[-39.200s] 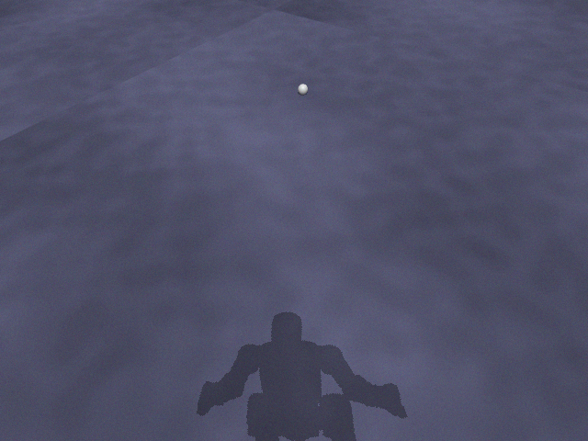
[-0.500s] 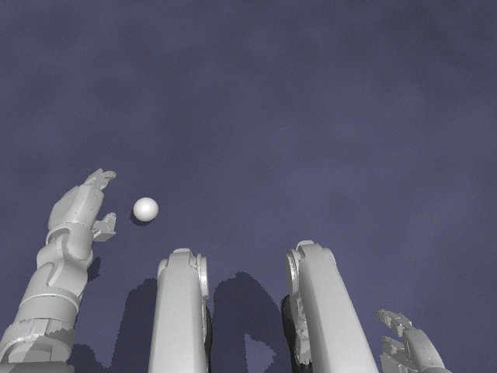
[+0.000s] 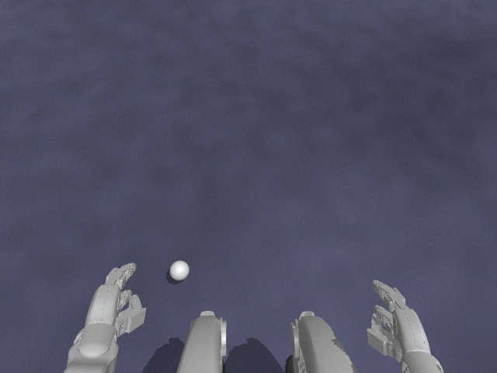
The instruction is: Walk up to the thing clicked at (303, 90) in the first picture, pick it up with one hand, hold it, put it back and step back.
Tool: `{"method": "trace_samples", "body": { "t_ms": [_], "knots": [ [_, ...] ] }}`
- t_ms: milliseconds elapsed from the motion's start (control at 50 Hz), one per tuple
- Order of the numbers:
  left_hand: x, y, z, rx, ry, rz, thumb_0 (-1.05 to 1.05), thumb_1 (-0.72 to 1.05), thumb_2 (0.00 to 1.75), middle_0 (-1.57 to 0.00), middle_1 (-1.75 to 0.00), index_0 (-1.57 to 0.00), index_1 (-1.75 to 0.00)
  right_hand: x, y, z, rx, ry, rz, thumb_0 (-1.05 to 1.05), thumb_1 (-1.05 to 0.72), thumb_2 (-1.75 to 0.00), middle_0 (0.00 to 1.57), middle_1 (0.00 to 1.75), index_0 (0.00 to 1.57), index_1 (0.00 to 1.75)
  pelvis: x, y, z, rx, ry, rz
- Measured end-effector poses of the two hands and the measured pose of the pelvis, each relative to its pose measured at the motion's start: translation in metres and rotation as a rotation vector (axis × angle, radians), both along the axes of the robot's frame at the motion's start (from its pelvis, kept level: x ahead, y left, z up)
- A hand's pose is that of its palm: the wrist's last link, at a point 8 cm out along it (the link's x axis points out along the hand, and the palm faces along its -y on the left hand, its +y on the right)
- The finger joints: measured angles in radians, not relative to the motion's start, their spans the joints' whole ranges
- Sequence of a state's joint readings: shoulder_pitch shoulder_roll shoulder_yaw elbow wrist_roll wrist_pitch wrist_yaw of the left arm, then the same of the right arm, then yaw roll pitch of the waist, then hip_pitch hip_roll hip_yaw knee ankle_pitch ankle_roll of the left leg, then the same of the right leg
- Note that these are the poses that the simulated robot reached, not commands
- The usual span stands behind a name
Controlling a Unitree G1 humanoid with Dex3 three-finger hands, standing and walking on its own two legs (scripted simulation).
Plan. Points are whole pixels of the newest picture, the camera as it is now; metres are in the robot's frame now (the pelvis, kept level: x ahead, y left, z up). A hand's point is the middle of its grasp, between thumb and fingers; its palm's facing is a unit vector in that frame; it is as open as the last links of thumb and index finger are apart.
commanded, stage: home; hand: left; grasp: from above
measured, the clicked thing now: (179, 270) +0.45 +0.24 -0.59
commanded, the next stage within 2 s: none
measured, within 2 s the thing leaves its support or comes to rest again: neither
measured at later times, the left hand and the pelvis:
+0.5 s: hand (120, 330) +0.20 +0.18 +0.05, palm faces +0.07 -0.98 -0.21, open 7.4 cm; pelvis +0.04 +0.00 +0.09, yaw +2 degrees
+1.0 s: hand (124, 335) +0.19 +0.18 +0.04, palm faces +0.07 -0.98 -0.21, open 7.4 cm; pelvis +0.03 -0.01 +0.09, yaw +2 degrees
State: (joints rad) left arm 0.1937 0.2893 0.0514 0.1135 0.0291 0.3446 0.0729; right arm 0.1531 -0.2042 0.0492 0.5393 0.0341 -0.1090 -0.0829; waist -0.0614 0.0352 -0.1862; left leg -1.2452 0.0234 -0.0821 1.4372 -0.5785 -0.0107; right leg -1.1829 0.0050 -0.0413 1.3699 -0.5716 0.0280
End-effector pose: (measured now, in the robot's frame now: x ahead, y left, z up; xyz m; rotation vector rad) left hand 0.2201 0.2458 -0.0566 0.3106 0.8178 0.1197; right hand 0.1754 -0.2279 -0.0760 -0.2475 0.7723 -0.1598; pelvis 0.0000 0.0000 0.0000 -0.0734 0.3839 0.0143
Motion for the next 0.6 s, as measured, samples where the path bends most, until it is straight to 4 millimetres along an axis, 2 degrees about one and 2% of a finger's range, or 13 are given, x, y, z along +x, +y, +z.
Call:
{"method": "trace_samples", "body": {
  "t_ms": [180,320,420,600],
  "knots": [
    [-0.014,-0.008,0.073,-0.097,0.002,0.085,0.01,0.90,0.90,-0.21,-0.30,-0.21,-0.30,-0.013,-0.003,0.062,-0.034,-0.038,-0.069,0.01,-0.90,-0.89,0.20,0.30,0.20,0.30,0.026,0.001,0.057,0.007,-0.103,0.010],
    [-0.028,-0.013,0.118,-0.106,-0.026,0.081,0.01,0.90,0.90,-0.21,-0.30,-0.21,-0.30,-0.005,-0.009,0.095,-0.049,-0.117,-0.094,0.01,-0.90,-0.89,0.20,0.30,0.20,0.30,0.039,0.002,0.082,0.015,-0.164,0.014],
    [-0.037,-0.014,0.129,-0.111,-0.032,0.083,0.01,0.90,0.90,-0.21,-0.30,-0.20,-0.30,0.008,-0.010,0.108,-0.054,-0.182,-0.074,0.01,-0.90,-0.89,0.20,0.30,0.20,0.30,0.042,0.001,0.088,0.020,-0.194,0.019],
    [-0.047,-0.016,0.126,-0.120,-0.015,0.091,0.01,0.90,0.90,-0.21,-0.30,-0.20,-0.30,0.025,-0.009,0.119,-0.056,-0.252,-0.018,0.01,-0.90,-0.89,0.20,0.30,0.20,0.30,0.038,-0.002,0.089,0.027,-0.218,0.027]
  ]
}}
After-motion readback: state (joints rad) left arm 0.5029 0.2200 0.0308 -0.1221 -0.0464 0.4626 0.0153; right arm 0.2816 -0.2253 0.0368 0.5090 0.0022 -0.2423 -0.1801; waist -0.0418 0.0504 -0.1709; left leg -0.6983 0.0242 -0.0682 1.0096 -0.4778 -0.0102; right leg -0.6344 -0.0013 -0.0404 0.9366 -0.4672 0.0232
